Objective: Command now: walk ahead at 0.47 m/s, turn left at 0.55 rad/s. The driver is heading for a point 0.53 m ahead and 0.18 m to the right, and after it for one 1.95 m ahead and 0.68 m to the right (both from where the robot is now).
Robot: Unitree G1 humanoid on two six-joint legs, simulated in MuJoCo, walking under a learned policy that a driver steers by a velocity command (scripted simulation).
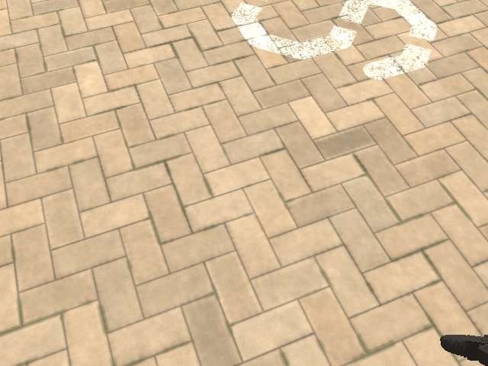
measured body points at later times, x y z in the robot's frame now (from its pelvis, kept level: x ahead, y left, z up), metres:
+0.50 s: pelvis +0.30 +0.00 +0.01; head +0.33 -0.01 +0.45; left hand +0.52 +0.22 -0.08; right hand +0.31 -0.30 -0.12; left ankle +0.10 +0.09 -0.71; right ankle +0.44 -0.10 -0.71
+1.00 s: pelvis +0.60 -0.01 +0.01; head +0.63 -0.02 +0.46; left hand +0.77 +0.24 -0.10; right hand +0.72 -0.33 -0.05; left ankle +0.74 +0.06 -0.71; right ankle +0.44 -0.10 -0.69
